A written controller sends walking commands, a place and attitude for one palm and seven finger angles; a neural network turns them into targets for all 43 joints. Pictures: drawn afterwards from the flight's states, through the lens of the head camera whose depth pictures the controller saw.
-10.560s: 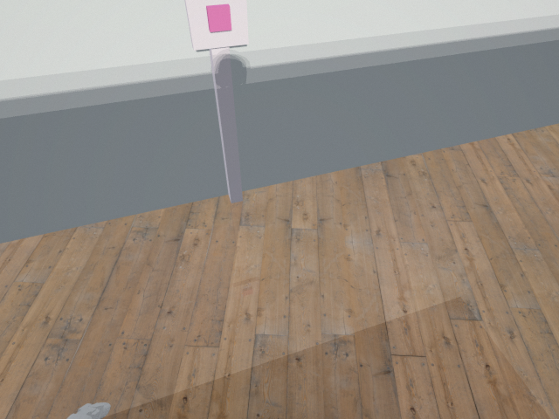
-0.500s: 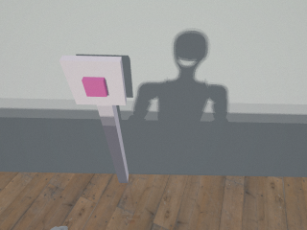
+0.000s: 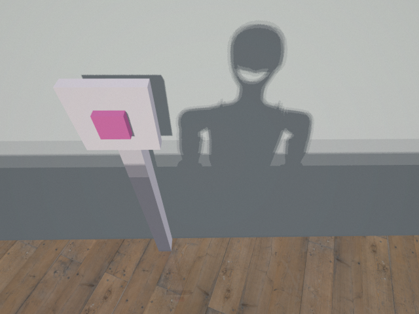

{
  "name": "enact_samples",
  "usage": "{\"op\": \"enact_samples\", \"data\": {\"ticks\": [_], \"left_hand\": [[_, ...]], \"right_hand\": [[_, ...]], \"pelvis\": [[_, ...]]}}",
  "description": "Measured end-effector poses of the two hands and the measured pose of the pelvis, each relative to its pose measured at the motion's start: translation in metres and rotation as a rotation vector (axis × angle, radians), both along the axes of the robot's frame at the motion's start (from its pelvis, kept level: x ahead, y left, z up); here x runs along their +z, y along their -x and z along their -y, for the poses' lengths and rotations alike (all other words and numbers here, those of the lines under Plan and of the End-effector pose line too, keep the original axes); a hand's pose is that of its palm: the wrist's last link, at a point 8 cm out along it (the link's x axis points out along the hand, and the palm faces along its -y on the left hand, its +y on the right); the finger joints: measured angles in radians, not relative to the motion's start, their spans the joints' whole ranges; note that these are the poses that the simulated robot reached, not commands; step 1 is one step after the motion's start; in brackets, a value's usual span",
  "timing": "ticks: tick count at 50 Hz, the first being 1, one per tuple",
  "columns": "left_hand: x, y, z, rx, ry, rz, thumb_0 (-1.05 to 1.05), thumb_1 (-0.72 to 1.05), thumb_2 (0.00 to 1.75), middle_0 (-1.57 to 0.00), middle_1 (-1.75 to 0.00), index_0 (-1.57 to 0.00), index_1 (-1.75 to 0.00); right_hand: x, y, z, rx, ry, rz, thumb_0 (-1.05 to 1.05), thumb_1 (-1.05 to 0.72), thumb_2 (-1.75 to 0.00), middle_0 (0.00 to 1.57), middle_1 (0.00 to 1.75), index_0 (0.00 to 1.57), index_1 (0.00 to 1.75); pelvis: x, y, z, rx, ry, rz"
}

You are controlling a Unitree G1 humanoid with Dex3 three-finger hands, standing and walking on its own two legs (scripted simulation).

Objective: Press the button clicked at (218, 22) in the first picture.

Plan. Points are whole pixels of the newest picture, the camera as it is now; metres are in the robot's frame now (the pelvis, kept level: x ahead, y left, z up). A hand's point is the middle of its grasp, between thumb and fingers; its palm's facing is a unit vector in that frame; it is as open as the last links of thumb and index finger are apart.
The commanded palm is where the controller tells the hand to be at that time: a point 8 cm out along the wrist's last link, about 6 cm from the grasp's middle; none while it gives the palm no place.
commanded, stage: come to a stop and stand still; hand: left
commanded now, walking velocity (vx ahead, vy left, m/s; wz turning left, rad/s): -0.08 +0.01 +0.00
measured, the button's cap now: (112, 124) +0.47 +0.24 +0.10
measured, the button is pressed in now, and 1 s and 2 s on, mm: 0 0 0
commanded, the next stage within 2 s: look again from close up in 0.66 s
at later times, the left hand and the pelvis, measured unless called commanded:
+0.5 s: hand out of the picture +0.03 +0.22 -0.14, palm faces -0.01 -0.95 -0.31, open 7.4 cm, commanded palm none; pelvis -0.06 -0.01 +0.01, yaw +0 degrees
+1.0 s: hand out of the picture -0.02 +0.22 -0.15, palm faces -0.02 -0.96 -0.28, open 7.4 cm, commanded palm none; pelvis -0.05 +0.00 +0.01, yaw +0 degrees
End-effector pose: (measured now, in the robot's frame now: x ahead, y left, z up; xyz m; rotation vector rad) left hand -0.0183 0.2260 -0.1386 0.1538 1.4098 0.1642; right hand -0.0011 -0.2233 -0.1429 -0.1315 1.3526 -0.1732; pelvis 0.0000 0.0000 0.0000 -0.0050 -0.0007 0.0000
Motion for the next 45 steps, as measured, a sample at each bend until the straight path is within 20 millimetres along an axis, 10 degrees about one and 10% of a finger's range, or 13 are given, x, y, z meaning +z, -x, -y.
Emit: {"op": "enact_samples", "data": {"ticks": [15, 34, 45], "left_hand": [[0.025, -0.066, -0.021, -0.089, -0.081, 0.301, 0.0, 0.91, 0.9, -0.2, -0.3, -0.2, -0.3], [0.027, 0.005, -0.056, -0.077, -0.119, 0.112, 0.01, 0.9, 0.9, -0.2, -0.3, -0.2, -0.3], [0.021, 0.016, -0.045, -0.063, -0.091, 0.059, 0.01, 0.9, 0.9, -0.2, -0.3, -0.2, -0.3]], "right_hand": [[0.018, -0.035, 0.041, 0.037, 0.065, 0.22, 0.01, -0.91, -0.89, 0.2, 0.3, 0.2, 0.3], [0.029, 0.023, 0.072, 0.064, 0.137, 0.055, 0.01, -0.91, -0.89, 0.2, 0.3, 0.2, 0.3], [0.023, 0.014, 0.054, 0.064, 0.091, 0.042, 0.01, -0.91, -0.89, 0.2, 0.3, 0.2, 0.3]], "pelvis": [[0.002, 0.04, 0.008, -0.005, -0.003, 0.05], [0.011, 0.056, 0.004, 0.004, 0.004, 0.031], [0.013, 0.05, 0.002, 0.0, 0.004, 0.035]]}}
